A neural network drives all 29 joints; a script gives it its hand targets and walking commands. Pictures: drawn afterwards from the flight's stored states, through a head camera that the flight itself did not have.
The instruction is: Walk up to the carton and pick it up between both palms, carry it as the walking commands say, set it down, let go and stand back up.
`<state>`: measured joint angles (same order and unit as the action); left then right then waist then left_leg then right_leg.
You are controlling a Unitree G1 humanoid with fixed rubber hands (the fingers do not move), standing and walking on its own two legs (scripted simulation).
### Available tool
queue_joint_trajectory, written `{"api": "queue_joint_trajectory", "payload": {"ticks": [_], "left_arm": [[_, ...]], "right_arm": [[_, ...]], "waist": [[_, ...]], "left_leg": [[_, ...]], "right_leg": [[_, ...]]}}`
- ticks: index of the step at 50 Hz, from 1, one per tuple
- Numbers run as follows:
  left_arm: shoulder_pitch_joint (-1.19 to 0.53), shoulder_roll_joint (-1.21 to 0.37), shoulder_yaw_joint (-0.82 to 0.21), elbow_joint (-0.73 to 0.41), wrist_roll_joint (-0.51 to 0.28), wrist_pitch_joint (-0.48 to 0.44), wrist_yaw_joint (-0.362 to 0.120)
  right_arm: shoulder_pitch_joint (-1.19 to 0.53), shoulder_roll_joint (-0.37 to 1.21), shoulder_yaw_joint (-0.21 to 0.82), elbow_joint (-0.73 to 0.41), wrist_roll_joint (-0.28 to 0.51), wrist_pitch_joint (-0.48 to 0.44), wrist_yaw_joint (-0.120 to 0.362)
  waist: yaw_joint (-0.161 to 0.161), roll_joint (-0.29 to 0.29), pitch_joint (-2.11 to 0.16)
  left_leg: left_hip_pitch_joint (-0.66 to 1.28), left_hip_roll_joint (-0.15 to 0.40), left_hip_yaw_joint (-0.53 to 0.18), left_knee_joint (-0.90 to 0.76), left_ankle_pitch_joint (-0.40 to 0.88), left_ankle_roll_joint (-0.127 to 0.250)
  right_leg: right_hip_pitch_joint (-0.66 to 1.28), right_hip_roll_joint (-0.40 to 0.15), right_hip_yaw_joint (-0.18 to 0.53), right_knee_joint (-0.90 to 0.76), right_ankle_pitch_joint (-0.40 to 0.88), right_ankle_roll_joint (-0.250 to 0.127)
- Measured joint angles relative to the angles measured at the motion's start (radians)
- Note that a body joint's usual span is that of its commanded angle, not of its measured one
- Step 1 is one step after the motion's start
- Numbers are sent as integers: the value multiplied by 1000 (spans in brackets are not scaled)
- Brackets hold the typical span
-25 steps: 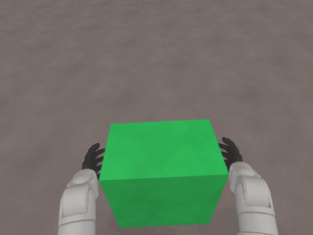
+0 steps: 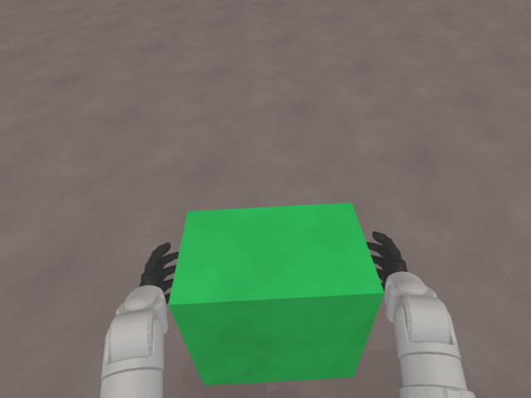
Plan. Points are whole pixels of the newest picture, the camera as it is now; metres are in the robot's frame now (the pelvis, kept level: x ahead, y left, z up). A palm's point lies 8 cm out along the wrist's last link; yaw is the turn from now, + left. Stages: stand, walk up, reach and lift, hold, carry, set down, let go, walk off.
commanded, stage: carry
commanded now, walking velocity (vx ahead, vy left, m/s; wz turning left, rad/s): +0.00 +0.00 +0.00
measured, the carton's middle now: (274, 298) +0.30 +0.00 -0.05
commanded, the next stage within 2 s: hold in 0.56 s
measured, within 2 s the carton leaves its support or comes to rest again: neither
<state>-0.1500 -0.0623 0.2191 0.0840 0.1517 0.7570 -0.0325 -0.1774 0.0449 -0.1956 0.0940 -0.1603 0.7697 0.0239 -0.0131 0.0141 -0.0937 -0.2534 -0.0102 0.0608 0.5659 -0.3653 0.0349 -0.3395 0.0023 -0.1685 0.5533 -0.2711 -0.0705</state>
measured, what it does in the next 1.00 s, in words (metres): shifts its weight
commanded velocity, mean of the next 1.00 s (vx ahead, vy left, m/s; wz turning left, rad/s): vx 0.00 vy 0.00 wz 0.00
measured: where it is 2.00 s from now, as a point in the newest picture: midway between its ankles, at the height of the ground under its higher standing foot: outside the picture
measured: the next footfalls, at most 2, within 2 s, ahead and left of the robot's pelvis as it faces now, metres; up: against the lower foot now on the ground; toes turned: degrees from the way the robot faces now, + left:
none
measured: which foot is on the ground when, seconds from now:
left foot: down 0.00-1.00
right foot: down 0.00-1.00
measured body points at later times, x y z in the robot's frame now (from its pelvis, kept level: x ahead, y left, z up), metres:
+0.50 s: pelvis +0.00 +0.00 +0.00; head -0.02 +0.00 +0.45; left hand +0.29 +0.18 +0.03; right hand +0.29 -0.18 +0.03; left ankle -0.04 +0.09 -0.73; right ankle +0.01 -0.07 -0.73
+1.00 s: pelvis -0.06 +0.02 +0.01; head -0.08 +0.01 +0.46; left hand +0.24 +0.20 +0.05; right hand +0.24 -0.17 +0.05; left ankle -0.05 +0.11 -0.73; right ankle +0.01 -0.08 -0.73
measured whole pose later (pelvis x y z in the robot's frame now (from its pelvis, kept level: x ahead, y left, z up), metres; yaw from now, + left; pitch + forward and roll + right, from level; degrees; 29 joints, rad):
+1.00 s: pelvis -0.06 +0.02 +0.01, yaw -5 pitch -8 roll +0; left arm -0.25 -0.06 0.27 0.23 0.18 0.70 -0.05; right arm -0.26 0.04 -0.22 0.19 -0.21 0.74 0.03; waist 0.05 0.04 0.08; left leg -0.04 -0.06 -0.04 0.40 -0.23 0.05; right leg -0.13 0.04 -0.02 0.36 -0.09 -0.04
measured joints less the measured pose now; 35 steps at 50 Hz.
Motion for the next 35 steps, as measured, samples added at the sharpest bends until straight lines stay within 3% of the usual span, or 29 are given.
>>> {"api": "queue_joint_trajectory", "payload": {"ticks": [28, 30, 32, 35], "left_arm": [[-12, -9, 18, 15, 30, -7, -21], [0, -6, 10, 10, 27, -21, -20], [31, 1, -2, -8, 21, -35, -21], [72, 10, -7, -46, 5, -43, -26]], "right_arm": [[-11, 18, -16, 11, -35, -6, 15], [3, 10, -5, 6, -28, -21, 15], [35, 16, 8, -7, -24, -42, 12], [75, 23, 36, -42, -23, -55, 4]], "waist": [[5, -2, -7], [24, 3, 47], [44, 2, 87], [64, 7, 114]], "left_leg": [[2, 0, 3, -5, 8, 0], [72, -2, -5, -49, 72, 2], [134, -12, -23, -95, 78, 4], [182, -37, -99, -151, 137, 10]], "right_leg": [[2, 0, 3, -7, 10, 0], [68, 15, 21, -52, 35, -13], [131, 23, 47, -117, 69, 0], [183, 42, 121, -189, 161, 15]]}}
